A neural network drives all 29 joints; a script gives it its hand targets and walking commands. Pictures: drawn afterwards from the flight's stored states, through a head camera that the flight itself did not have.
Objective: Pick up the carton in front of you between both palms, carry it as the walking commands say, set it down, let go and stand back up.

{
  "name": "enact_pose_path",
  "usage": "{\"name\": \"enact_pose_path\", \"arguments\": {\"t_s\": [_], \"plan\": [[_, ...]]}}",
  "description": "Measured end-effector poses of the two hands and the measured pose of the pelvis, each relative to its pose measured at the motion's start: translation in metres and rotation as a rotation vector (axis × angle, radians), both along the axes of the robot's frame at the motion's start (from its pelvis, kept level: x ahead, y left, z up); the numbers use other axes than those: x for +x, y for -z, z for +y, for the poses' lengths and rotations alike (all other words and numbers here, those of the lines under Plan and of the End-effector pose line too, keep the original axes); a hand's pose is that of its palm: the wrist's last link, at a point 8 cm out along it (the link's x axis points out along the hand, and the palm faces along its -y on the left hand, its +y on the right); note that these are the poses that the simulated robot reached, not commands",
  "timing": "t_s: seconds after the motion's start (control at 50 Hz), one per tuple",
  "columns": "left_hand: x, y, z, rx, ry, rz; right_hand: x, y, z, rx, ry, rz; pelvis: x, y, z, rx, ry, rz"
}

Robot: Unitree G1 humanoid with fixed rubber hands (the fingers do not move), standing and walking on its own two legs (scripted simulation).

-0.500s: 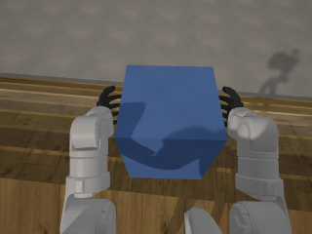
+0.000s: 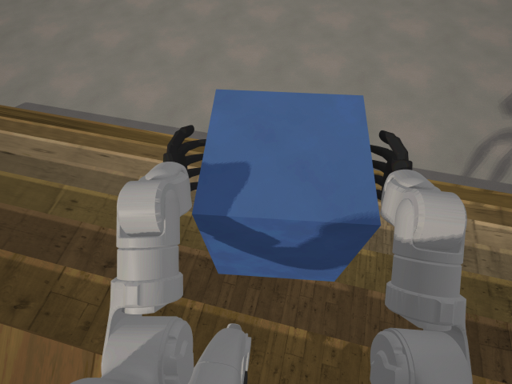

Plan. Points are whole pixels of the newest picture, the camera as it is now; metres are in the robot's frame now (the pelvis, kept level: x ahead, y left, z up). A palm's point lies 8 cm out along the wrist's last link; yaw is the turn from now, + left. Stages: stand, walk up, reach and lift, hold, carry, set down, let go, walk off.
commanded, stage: carry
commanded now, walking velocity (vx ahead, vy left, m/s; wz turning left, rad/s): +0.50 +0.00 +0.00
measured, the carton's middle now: (281, 195) +0.39 +0.03 +0.03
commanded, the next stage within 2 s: none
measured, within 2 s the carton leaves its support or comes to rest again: neither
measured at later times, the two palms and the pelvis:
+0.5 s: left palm (229, 126) +0.71 +0.19 -0.16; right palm (342, 135) +0.70 -0.11 -0.15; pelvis +0.35 +0.06 -0.24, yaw -1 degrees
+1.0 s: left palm (233, 93) +1.11 +0.26 -0.38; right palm (308, 100) +1.10 -0.04 -0.39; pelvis +0.76 +0.10 -0.49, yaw +1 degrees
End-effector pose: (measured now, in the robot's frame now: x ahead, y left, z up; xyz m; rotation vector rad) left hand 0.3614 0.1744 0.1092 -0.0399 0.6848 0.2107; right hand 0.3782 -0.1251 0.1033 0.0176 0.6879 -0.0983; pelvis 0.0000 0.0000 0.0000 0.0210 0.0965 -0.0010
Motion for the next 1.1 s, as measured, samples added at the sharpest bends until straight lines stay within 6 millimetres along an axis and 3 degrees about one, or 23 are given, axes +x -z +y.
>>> {"name": "enact_pose_path", "arguments": {"t_s": [0.08, 0.16, 0.22, 0.3, 0.4, 0.5, 0.6, 0.68, 0.8, 0.88, 0.98, 1.04, 1.1], "plan": [[0.057, 0.002, 0.003, 0.024, 0.02, -0.042, 0.052, 0.007, 0.003, 0.016, 0.014, -0.044, 0.059, 0.024, 0.012, -0.016, 0.021, -0.015], [0.12, 0.029, 0.012, 0.042, 0.055, -0.062, 0.109, 0.033, 0.011, -0.001, 0.023, -0.065, 0.128, 0.071, 0.026, -0.042, 0.023, -0.063], [0.179, 0.064, 0.004, 0.026, 0.14, -0.094, 0.145, 0.06, 0.004, -0.063, 0.077, -0.094, 0.184, 0.126, 0.037, -0.065, 0.008, -0.119], [0.239, 0.129, -0.012, 0.024, 0.213, -0.031, 0.187, 0.122, -0.009, -0.07, 0.105, -0.027, 0.232, 0.18, 0.05, -0.034, 0.011, -0.125], [0.289, 0.209, -0.003, 0.022, 0.192, 0.117, 0.244, 0.2, -0.002, -0.045, 0.091, 0.119, 0.285, 0.209, 0.061, -0.016, 0.031, -0.108], [0.352, 0.265, 0.013, -0.012, 0.14, 0.134, 0.319, 0.252, 0.014, -0.05, 0.067, 0.136, 0.348, 0.24, 0.06, -0.033, 0.014, -0.065], [0.426, 0.313, 0.024, -0.022, 0.084, 0.053, 0.408, 0.297, 0.025, -0.041, 0.039, 0.054, 0.432, 0.293, 0.054, -0.02, -0.008, -0.074], [0.476, 0.355, 0.05, -0.016, 0.002, 0.011, 0.484, 0.337, 0.051, -0.036, -0.04, 0.011, 0.494, 0.337, 0.048, -0.026, -0.001, -0.056], [0.543, 0.422, 0.075, -0.031, -0.049, 0.11, 0.562, 0.409, 0.077, -0.041, -0.079, 0.109, 0.584, 0.371, 0.053, -0.048, -0.006, -0.047], [0.612, 0.447, 0.087, 0.006, -0.027, 0.08, 0.623, 0.446, 0.088, -0.018, -0.071, 0.077, 0.653, 0.407, 0.07, -0.049, -0.003, -0.058], [0.727, 0.482, 0.091, 0.031, 0.078, -0.041, 0.707, 0.484, 0.091, -0.038, 0.002, -0.044, 0.749, 0.481, 0.098, -0.044, -0.023, -0.086], [0.782, 0.513, 0.079, 0.031, 0.143, -0.023, 0.742, 0.517, 0.08, -0.052, 0.058, -0.02, 0.789, 0.51, 0.113, -0.022, -0.027, -0.07], [0.819, 0.548, 0.07, 0.025, 0.179, 0.049, 0.768, 0.55, 0.072, -0.034, 0.103, 0.054, 0.826, 0.523, 0.125, -0.014, -0.011, -0.064]]}}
